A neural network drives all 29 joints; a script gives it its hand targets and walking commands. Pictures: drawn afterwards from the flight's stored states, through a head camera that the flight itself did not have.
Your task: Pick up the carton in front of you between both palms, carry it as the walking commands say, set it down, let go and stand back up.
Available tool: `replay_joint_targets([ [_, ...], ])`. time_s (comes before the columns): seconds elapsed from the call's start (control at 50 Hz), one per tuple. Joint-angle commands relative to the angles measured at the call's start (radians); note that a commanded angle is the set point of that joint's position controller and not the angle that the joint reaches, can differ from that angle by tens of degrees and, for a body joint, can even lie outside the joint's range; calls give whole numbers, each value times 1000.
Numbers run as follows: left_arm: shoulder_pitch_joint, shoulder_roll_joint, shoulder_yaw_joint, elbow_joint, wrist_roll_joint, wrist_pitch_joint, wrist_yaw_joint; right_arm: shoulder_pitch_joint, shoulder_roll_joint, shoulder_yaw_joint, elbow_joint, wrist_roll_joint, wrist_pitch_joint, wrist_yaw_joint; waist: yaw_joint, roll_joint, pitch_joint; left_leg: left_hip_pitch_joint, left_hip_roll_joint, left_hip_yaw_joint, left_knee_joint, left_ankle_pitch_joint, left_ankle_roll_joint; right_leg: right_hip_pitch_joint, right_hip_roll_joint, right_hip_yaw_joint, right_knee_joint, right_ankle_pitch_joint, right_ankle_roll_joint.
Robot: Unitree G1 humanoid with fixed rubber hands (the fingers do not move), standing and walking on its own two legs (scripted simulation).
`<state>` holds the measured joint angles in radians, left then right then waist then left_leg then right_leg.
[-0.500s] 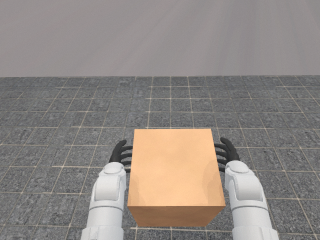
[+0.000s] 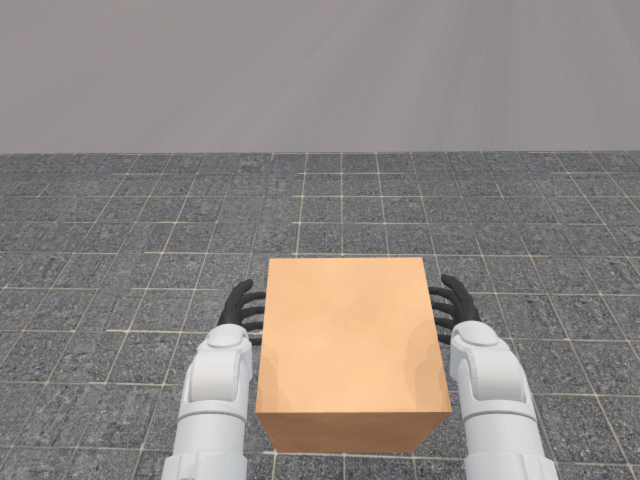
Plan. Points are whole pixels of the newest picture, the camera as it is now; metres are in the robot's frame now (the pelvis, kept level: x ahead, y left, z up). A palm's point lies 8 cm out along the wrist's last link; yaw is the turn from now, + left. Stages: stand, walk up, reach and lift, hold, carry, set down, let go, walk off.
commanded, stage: carry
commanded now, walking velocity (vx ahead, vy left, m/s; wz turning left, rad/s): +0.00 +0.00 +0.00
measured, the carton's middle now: (344, 361) +0.31 +0.00 -0.06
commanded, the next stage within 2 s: hold in 0.30 s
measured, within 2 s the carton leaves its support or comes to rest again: neither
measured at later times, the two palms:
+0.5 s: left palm (216, 353) +0.27 +0.16 +0.04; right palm (458, 339) +0.28 -0.14 +0.05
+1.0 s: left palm (218, 358) +0.25 +0.15 +0.06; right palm (466, 334) +0.28 -0.14 +0.06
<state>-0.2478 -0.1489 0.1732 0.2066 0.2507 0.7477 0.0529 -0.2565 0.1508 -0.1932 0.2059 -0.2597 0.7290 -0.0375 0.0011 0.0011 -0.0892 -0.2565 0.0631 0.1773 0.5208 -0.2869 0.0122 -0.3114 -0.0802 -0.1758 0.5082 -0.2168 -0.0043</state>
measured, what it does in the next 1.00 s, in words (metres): stands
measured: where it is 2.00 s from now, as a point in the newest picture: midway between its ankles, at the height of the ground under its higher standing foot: outside the picture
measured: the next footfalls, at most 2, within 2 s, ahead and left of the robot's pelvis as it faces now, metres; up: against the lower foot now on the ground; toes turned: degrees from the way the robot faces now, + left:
none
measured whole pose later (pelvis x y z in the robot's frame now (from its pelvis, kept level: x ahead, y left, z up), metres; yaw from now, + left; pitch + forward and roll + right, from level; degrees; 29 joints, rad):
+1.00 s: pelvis -0.03 -0.02 +0.01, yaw +6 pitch -9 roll +0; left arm -0.33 -0.17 0.29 0.35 0.33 0.72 -0.01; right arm -0.34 0.17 -0.29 0.33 -0.34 0.72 0.02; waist -0.01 0.01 0.02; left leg -0.07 -0.01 -0.06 0.42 -0.20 -0.01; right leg -0.09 0.02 0.02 0.41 -0.18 -0.02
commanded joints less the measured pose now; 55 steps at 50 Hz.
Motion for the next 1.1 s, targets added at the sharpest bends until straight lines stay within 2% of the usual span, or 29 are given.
replay_joint_targets([
  [0.0,-497,-934,-553,-86,-280,-54,-263,-445,925,552,-41,267,-35,260,0,0,-264,53,110,-106,-87,186,4,129,-96,100,-52,201,-5],
  [0.28,-498,-933,-554,-88,-280,-54,-263,-445,926,551,-40,267,-35,261,0,1,-266,44,109,-109,-89,181,9,123,-96,100,-51,188,-2],
  [0.3,-408,-964,-531,-79,-265,-51,-275,-353,963,533,-55,253,-26,270,-15,44,-189,149,-131,-273,-146,458,7,308,177,218,-93,365,-25],
  [0.32,-407,-921,-514,-100,-242,-66,-265,-361,919,523,-92,244,-36,266,-8,30,-238,208,-112,-282,-137,485,4,331,166,246,-108,354,-29],
  [0.36,-438,-933,-513,-111,-236,-70,-261,-396,923,532,-84,242,-41,267,4,21,-223,225,-119,-283,-148,500,-1,342,172,250,-115,398,-24],
  [0.4,-419,-914,-488,-86,-218,-73,-253,-400,894,523,-87,240,-47,269,-1,41,-187,263,-130,-280,-176,421,-6,316,179,250,-125,335,-16],
  [0.42,-433,-909,-483,-80,-213,-74,-253,-417,892,524,-80,240,-47,274,2,21,-171,286,-135,-275,-173,413,-7,270,185,245,-133,309,-10],
  [0.56,-537,-945,-491,-24,-235,-67,-291,-452,929,467,20,206,-46,284,-23,20,-114,197,-128,-269,-193,178,-8,282,172,242,-156,122,-26],
  [0.76,-621,-980,-431,67,-214,-75,-328,-560,981,446,104,202,-43,325,-5,-8,-86,132,-132,-254,-205,4,11,294,148,244,-183,-30,-14],
  [0.92,-663,-985,-408,106,-210,-76,-340,-594,990,429,151,202,-41,335,-6,-15,-81,110,-137,-248,-198,-23,12,297,133,259,-197,-83,-9],
  [1.08,-642,-979,-406,100,-211,-72,-329,-580,979,430,143,204,-39,326,-3,-11,-101,116,-138,-252,-203,53,5,332,132,260,-184,38,1],
])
